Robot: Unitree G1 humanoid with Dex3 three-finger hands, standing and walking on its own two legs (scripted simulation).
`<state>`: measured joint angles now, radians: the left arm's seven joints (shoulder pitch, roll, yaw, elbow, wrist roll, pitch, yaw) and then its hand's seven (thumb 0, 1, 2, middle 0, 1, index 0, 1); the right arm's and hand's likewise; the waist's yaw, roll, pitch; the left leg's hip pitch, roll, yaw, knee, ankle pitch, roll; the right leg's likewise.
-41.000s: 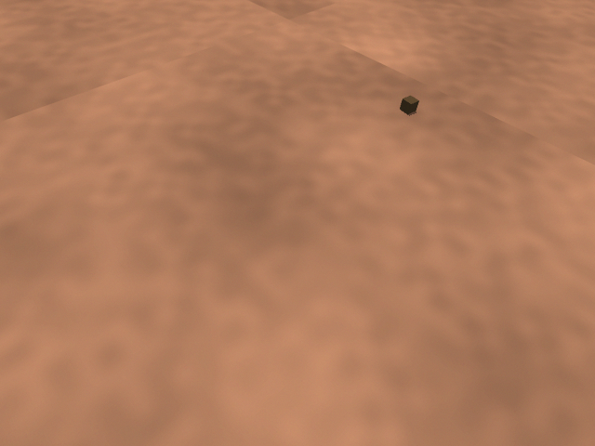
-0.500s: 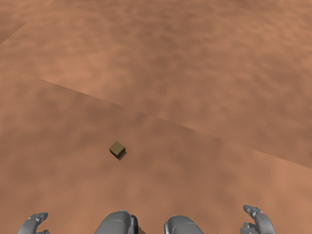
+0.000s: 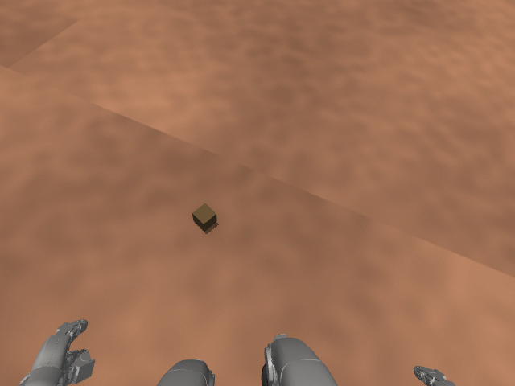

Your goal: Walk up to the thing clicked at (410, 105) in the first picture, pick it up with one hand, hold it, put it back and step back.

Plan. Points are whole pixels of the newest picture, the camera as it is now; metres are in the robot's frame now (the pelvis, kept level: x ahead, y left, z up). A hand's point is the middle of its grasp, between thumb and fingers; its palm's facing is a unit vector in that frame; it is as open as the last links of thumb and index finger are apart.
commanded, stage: step back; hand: left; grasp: from above
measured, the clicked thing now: (204, 217) +0.73 +0.16 -0.72
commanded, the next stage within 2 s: none
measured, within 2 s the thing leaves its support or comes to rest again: neither
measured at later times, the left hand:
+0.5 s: hand out of the picture -0.07 +0.23 -0.13, palm faces -0.04 -0.90 -0.43, open 7.4 cm
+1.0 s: hand out of the picture -0.28 +0.21 -0.15, palm faces -0.05 -0.91 -0.41, open 7.4 cm
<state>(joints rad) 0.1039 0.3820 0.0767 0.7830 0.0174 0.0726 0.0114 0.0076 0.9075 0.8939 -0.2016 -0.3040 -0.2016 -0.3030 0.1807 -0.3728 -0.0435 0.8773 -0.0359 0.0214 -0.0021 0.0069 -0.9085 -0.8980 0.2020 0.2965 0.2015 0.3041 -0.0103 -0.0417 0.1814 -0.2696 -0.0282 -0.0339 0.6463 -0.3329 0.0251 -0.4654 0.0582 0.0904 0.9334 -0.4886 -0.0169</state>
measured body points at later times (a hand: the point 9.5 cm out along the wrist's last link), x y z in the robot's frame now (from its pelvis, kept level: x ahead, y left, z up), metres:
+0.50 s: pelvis -0.16 -0.04 +0.00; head -0.12 -0.06 +0.45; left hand -0.07 +0.28 -0.10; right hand -0.08 -0.36 -0.12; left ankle -0.17 +0.10 -0.66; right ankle -0.14 -0.16 -0.72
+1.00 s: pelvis -0.35 -0.06 -0.01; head -0.32 -0.07 +0.44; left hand -0.27 +0.25 -0.12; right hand -0.23 -0.39 -0.12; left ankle -0.23 +0.07 -0.71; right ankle -0.38 -0.18 -0.73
